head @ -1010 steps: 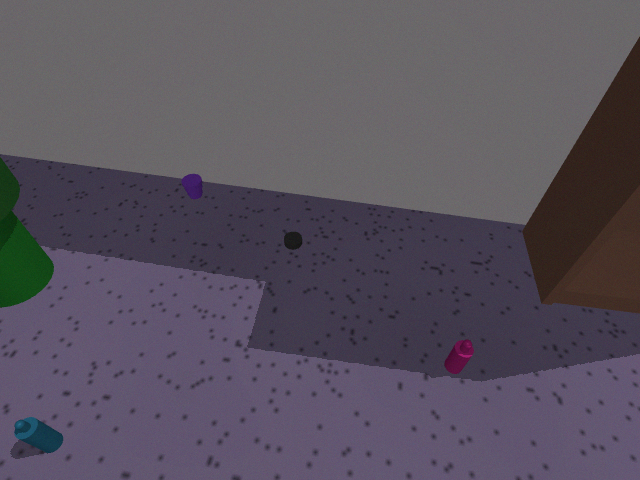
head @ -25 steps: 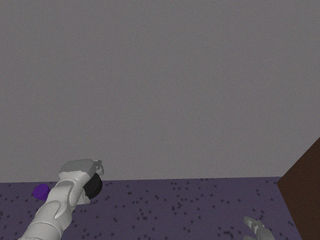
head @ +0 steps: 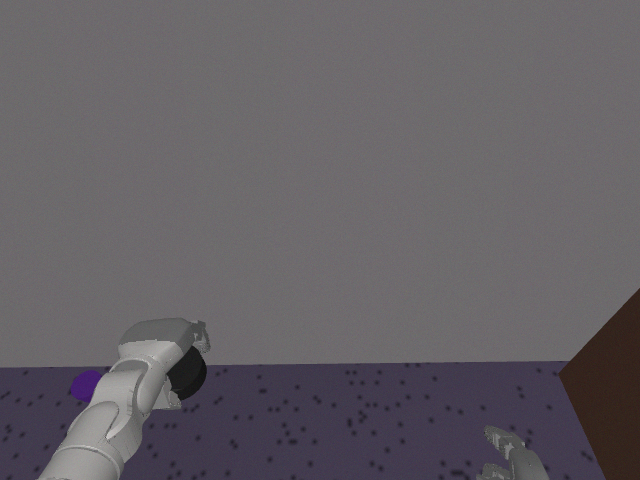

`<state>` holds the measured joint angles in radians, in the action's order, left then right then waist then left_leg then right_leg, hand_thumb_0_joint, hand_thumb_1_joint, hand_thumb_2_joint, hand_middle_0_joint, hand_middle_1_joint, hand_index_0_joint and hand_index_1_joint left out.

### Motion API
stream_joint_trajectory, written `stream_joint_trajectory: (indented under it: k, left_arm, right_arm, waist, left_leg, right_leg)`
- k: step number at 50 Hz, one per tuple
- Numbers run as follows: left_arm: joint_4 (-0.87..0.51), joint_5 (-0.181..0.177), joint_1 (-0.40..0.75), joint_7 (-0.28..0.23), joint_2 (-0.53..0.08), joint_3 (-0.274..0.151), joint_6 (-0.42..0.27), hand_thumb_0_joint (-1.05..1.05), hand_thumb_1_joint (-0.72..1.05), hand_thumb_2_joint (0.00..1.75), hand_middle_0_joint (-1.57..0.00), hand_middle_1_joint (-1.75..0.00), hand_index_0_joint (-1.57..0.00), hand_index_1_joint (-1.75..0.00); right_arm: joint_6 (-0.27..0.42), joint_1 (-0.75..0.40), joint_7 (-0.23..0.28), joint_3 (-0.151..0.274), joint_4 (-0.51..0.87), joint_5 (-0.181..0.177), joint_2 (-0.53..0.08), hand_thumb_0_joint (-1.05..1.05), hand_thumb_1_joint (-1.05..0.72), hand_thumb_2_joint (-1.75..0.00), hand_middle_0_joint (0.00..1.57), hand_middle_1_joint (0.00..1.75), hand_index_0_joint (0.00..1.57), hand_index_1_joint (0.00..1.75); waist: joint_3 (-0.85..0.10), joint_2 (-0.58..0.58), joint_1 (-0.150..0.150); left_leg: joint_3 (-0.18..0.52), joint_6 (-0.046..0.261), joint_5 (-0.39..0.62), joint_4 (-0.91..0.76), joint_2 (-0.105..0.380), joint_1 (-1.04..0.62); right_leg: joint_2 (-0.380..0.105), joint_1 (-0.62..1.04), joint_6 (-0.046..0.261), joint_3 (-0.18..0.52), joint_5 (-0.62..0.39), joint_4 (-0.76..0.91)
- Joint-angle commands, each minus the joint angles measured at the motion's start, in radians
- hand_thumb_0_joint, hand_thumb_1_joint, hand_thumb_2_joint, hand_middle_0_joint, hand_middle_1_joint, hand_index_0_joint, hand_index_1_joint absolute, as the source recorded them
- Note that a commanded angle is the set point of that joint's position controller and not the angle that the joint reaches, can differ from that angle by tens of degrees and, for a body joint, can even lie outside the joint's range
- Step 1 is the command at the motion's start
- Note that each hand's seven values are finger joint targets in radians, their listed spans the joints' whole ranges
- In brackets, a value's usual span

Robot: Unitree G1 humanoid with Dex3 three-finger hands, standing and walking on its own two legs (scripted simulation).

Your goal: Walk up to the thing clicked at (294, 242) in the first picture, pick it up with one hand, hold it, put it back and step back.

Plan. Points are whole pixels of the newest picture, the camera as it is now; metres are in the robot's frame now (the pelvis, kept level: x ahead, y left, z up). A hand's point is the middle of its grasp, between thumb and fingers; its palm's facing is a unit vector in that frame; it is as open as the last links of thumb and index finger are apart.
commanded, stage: hold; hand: left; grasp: from above
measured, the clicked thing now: (178, 371) +0.30 +0.22 -0.07
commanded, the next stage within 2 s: crouch in 0.40 s
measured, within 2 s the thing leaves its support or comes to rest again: neither
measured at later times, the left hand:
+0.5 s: hand (167, 374) +0.28 +0.22 -0.03, palm faces -0.43 -0.06 -0.90, open 9.5 cm
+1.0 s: hand (189, 408) +0.28 +0.23 -0.16, palm faces -0.44 +0.00 -0.90, open 9.3 cm
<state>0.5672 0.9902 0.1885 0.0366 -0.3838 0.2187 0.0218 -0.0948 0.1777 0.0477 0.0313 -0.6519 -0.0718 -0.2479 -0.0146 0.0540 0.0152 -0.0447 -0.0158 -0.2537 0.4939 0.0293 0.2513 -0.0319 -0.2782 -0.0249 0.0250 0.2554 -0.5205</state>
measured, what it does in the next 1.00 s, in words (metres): lowers itself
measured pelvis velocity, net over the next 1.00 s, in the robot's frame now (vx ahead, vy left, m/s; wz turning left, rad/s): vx -0.02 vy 0.00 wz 0.02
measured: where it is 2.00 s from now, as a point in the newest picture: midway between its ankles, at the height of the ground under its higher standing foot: outside the picture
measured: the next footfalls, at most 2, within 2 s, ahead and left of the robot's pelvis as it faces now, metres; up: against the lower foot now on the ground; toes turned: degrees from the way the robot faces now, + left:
none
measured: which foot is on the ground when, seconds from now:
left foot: down 0.00-1.00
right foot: down 0.00-1.00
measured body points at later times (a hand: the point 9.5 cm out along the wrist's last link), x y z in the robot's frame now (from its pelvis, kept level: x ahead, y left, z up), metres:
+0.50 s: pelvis +0.00 +0.00 +0.00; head +0.00 -0.02 +0.45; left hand +0.30 +0.22 +0.02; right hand +0.15 -0.25 -0.11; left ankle +0.00 +0.13 -0.74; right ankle +0.01 -0.14 -0.74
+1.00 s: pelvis -0.02 +0.00 -0.05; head +0.05 +0.01 +0.39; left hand +0.30 +0.22 -0.11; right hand +0.09 -0.27 -0.17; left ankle +0.00 +0.13 -0.74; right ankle +0.01 -0.14 -0.74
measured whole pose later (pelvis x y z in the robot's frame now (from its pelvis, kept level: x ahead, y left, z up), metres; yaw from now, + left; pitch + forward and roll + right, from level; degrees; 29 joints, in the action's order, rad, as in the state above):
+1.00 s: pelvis -0.02 +0.00 -0.05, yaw +1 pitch +14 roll +0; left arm 1.01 1.14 0.38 -0.32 -0.33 0.18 -0.04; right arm -0.06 0.20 0.00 0.08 -0.70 -0.01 -0.26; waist -0.10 0.01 -0.04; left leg -0.01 -0.01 -0.41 0.95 0.04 0.79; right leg -0.03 -0.78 -0.03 0.01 0.40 -0.94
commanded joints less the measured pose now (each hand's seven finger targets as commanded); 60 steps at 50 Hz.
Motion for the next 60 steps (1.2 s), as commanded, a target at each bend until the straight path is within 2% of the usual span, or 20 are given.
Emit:
stream_joint_trajectory:
  k: [1,3,5,7,9,11,13,16,18,20,22,26,28,34,40,48,51,54,57,60]
  left_arm:
    - [-0.179,-0.001,0.333,-0.037,-0.197,-0.093,-0.003,0.0,0.46,0.72,-0.87,-0.69,-0.88,-0.68]
    - [-0.157,0.0,0.292,-0.038,-0.2,-0.107,-0.003,0.0,0.47,0.72,-0.88,-0.68,-0.89,-0.67]
    - [-0.173,0.001,0.3,-0.037,-0.177,-0.082,-0.005,0.0,0.46,0.72,-0.88,-0.68,-0.89,-0.67]
    - [-0.165,0.003,0.295,-0.044,-0.211,-0.117,-0.004,0.0,0.47,0.73,-0.91,-0.65,-0.91,-0.66]
    - [-0.163,0.006,0.305,-0.046,-0.196,-0.102,-0.007,0.0,0.47,0.72,-0.9,-0.64,-0.9,-0.65]
    - [-0.176,0.006,0.311,-0.05,-0.222,-0.126,-0.009,0.0,0.47,0.71,-0.89,-0.65,-0.9,-0.65]
    - [-0.176,0.01,0.334,-0.051,-0.207,-0.109,-0.01,0.0,0.47,0.72,-0.91,-0.64,-0.9,-0.65]
    - [-0.163,0.001,0.315,-0.054,-0.216,-0.124,-0.007,0.0,0.49,0.7,-0.91,-0.65,-0.92,-0.64]
    - [-0.194,0.004,0.315,-0.045,-0.171,-0.076,-0.006,0.0,0.49,0.69,-0.9,-0.64,-0.91,-0.63]
    - [-0.166,-0.002,0.292,-0.045,-0.204,-0.114,-0.001,0.0,0.52,0.68,-0.92,-0.63,-0.93,-0.63]
    - [-0.187,-0.008,0.293,-0.036,-0.168,-0.069,-0.002,0.0,0.54,0.71,-0.96,-0.61,-0.96,-0.62]
    - [-0.17,0.003,0.294,-0.044,-0.215,-0.12,-0.006,0.0,0.48,0.7,-0.87,-0.63,-0.88,-0.61]
    - [-0.169,0.008,0.287,-0.049,-0.18,-0.089,-0.01,0.0,0.46,0.64,-0.91,-0.58,-0.91,-0.58]
    - [-0.038,0.046,0.268,-0.136,-0.154,-0.097,-0.033,0.0,0.49,0.62,-0.95,-0.53,-0.94,-0.54]
    - [0.108,0.093,0.378,-0.267,-0.117,-0.069,-0.044,0.0,0.54,0.6,-0.97,-0.51,-0.97,-0.52]
    - [0.38,0.162,0.45,-0.415,-0.068,-0.082,-0.061,0.0,0.63,0.55,-1.04,-0.51,-1.05,-0.5]
    - [0.358,0.187,0.527,-0.459,-0.157,-0.145,-0.072,0.0,0.6,0.53,-1.01,-0.49,-1.03,-0.48]
    - [0.447,0.187,0.533,-0.484,-0.132,-0.147,-0.065,0.0,0.61,0.58,-1.02,-0.5,-1.03,-0.5]
    - [0.402,0.189,0.596,-0.498,-0.182,-0.175,-0.066,0.0,0.58,0.61,-1.0,-0.52,-1.01,-0.51]
    - [0.422,0.172,0.619,-0.493,-0.134,-0.156,-0.055,0.0,0.6,0.63,-1.02,-0.53,-1.02,-0.53]
  right_arm:
    - [0.043,-0.081,0.008,0.04,0.139,0.002,-0.124,0.0,-0.91,-0.9,0.2,0.3,0.2,0.3]
    - [0.039,-0.085,0.008,0.042,0.139,0.002,-0.123,0.0,-0.91,-0.91,0.2,0.3,0.2,0.3]
    - [0.039,-0.079,0.006,0.042,0.141,0.004,-0.124,0.0,-0.91,-0.91,0.2,0.3,0.2,0.3]
    - [0.035,-0.085,0.007,0.043,0.142,0.003,-0.126,0.0,-0.91,-0.91,0.2,0.3,0.2,0.3]
    - [0.034,-0.09,0.007,0.04,0.146,0.003,-0.119,0.0,-0.91,-0.91,0.2,0.3,0.2,0.3]
    - [0.032,-0.081,0.008,0.044,0.138,0.004,-0.127,0.0,-0.91,-0.91,0.2,0.3,0.2,0.3]
    - [0.032,-0.082,0.008,0.045,0.14,0.005,-0.121,0.0,-0.91,-0.91,0.2,0.3,0.2,0.3]
    - [0.031,-0.083,0.009,0.043,0.14,0.003,-0.123,0.0,-0.91,-0.91,0.2,0.3,0.2,0.3]
    - [0.032,-0.087,0.008,0.045,0.143,0.003,-0.119,0.0,-0.91,-0.91,0.2,0.3,0.2,0.3]
    - [0.034,-0.087,0.011,0.045,0.139,0.001,-0.123,0.0,-0.91,-0.91,0.2,0.3,0.2,0.3]
    - [0.033,-0.096,0.009,0.043,0.144,0.001,-0.121,0.0,-0.91,-0.91,0.2,0.3,0.2,0.3]
    - [0.033,-0.09,0.01,0.043,0.145,0.001,-0.121,0.0,-0.88,-0.9,0.2,0.3,0.2,0.3]
    - [0.032,-0.088,0.009,0.039,0.145,0.001,-0.119,0.0,-0.9,-0.91,0.2,0.3,0.2,0.3]
    - [0.028,-0.06,0.003,0.048,0.118,0.011,-0.12,0.0,-0.9,-0.91,0.2,0.3,0.2,0.3]
    - [0.033,-0.005,-0.016,0.073,0.06,0.033,-0.132,0.0,-0.9,-0.91,0.2,0.3,0.2,0.3]
    - [0.066,0.06,-0.036,0.104,0.028,0.069,-0.15,0.0,-0.9,-0.91,0.2,0.3,0.2,0.3]
    - [0.08,0.072,-0.032,0.112,0.023,0.084,-0.163,0.0,-0.9,-0.9,0.2,0.3,0.2,0.3]
    - [0.095,0.075,-0.028,0.114,0.015,0.095,-0.164,0.0,-0.9,-0.9,0.2,0.3,0.2,0.3]
    - [0.108,0.09,-0.019,0.121,0.007,0.104,-0.171,0.0,-0.9,-0.9,0.2,0.3,0.2,0.3]
    - [0.121,0.097,-0.019,0.127,-0.011,0.112,-0.172,0.0,-0.9,-0.9,0.2,0.3,0.2,0.3]
  waist:
    - [-0.22,-0.063,-0.01]
    - [-0.218,-0.04,0.002]
    - [-0.227,-0.061,-0.011]
    - [-0.215,-0.043,-0.001]
    - [-0.203,-0.049,-0.002]
    - [-0.23,-0.039,-0.001]
    - [-0.227,-0.037,-0.008]
    - [-0.217,-0.039,0.003]
    - [-0.227,-0.046,-0.004]
    - [-0.213,-0.066,0.008]
    - [-0.207,-0.06,-0.004]
    - [-0.2,-0.055,0.011]
    - [-0.2,-0.063,-0.002]
    - [-0.165,-0.086,-0.019]
    - [-0.235,-0.053,-0.059]
    - [-0.358,-0.043,-0.087]
    - [-0.493,0.018,-0.065]
    - [-0.508,-0.029,-0.091]
    - [-0.633,0.018,-0.085]
    - [-0.67,0.006,-0.113]
  left_leg:
    - [-0.008,0.032,0.216,-0.049,-0.044,-0.108]
    - [-0.008,0.027,0.223,-0.054,-0.043,-0.111]
    - [-0.004,0.027,0.228,-0.053,-0.039,-0.113]
    - [-0.005,0.027,0.218,-0.057,-0.042,-0.103]
    - [-0.003,0.026,0.2,-0.062,-0.041,-0.099]
    - [-0.006,0.027,0.213,-0.057,-0.042,-0.108]
    - [-0.005,0.026,0.225,-0.057,-0.04,-0.113]
    - [-0.007,0.026,0.207,-0.061,-0.043,-0.104]
    - [-0.009,0.027,0.21,-0.061,-0.043,-0.122]
    - [-0.007,0.028,0.202,-0.062,-0.043,-0.104]
    - [-0.008,0.027,0.196,-0.066,-0.043,-0.111]
    - [-0.004,0.027,0.18,-0.072,-0.042,-0.095]
    - [-0.005,0.028,0.184,-0.065,-0.043,-0.094]
    - [-0.001,0.023,0.175,-0.03,-0.045,-0.042]
    - [0.0,0.016,0.16,0.105,-0.042,0.06]
    - [0.019,0.009,0.052,0.458,-0.036,0.434]
    - [0.028,0.011,0.03,0.572,-0.036,0.533]
    - [0.034,0.022,-0.072,0.678,-0.039,0.722]
    - [0.033,0.023,-0.11,0.772,-0.044,0.798]
    - [0.051,0.027,-0.123,0.849,-0.036,0.868]
  right_leg:
    - [0.048,0.048,0.022,-0.02,-0.195,0.089]
    - [0.049,0.053,0.028,-0.022,-0.192,0.087]
    - [0.052,0.052,0.027,-0.026,-0.198,0.083]
    - [0.05,0.056,0.028,-0.025,-0.187,0.091]
    - [0.052,0.05,0.029,-0.029,-0.165,0.092]
    - [0.05,0.058,0.027,-0.023,-0.182,0.091]
    - [0.052,0.053,0.029,-0.026,-0.193,0.089]
    - [0.05,0.057,0.028,-0.025,-0.174,0.099]
    - [0.049,0.053,0.026,-0.025,-0.179,0.099]
    - [0.05,0.057,0.025,-0.028,-0.167,0.106]
    - [0.048,0.053,0.026,-0.023,-0.166,0.104]
    - [0.049,0.058,0.031,-0.028,-0.145,0.107]
    - [0.049,0.047,0.028,-0.027,-0.152,0.101]
    - [0.048,-0.008,0.03,-0.033,-0.141,0.071]
    - [0.046,-0.148,0.033,-0.027,-0.143,-0.051]
    - [0.049,-0.503,0.047,-0.041,-0.041,-0.385]
    - [0.051,-0.605,0.053,-0.048,-0.011,-0.509]
    - [0.05,-0.722,0.054,-0.052,0.065,-0.61]
    - [0.045,-0.795,0.057,-0.051,0.096,-0.709]
    - [0.043,-0.898,0.054,-0.062,0.103,-0.793]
